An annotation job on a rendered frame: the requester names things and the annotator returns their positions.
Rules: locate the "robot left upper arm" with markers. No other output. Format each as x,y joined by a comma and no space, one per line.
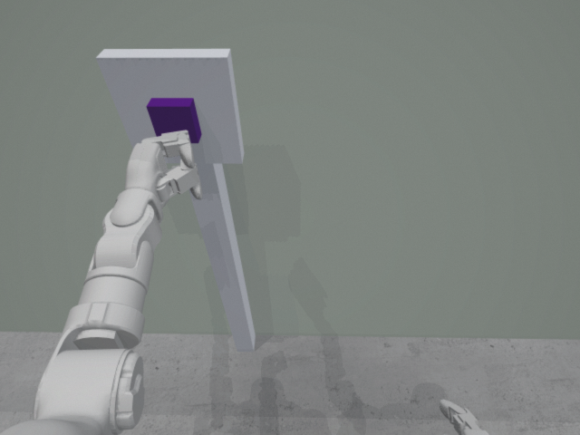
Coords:
88,392

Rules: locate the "left robot forearm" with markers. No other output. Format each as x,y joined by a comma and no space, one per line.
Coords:
109,312

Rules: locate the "robot right hand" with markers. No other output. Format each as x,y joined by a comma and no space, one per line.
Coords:
463,420

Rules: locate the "button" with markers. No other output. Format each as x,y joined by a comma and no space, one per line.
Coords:
174,114

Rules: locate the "panel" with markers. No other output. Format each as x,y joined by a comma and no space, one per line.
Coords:
133,77

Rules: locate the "robot left hand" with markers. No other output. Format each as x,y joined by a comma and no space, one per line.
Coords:
147,168

